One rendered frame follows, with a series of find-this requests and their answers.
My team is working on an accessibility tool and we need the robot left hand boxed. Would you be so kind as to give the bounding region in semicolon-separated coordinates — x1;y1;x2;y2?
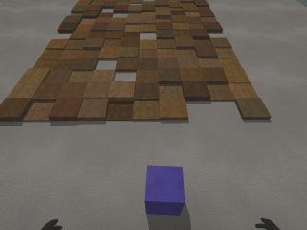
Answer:
41;219;63;230

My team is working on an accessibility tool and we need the carton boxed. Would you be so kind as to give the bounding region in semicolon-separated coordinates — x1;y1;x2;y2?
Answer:
144;165;186;216

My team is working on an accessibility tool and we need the robot right hand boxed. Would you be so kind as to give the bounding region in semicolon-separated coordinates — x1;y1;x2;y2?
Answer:
255;218;280;230

